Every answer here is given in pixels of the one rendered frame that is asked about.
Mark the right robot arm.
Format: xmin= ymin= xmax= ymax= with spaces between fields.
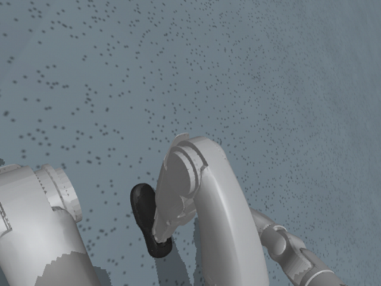
xmin=260 ymin=223 xmax=349 ymax=286

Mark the right robot hand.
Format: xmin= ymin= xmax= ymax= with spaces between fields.
xmin=250 ymin=207 xmax=275 ymax=239

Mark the right robot foot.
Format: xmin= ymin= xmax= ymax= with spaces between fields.
xmin=130 ymin=183 xmax=172 ymax=258

